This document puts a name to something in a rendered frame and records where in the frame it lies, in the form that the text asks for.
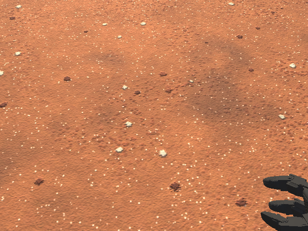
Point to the right robot hand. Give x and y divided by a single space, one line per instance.
299 209

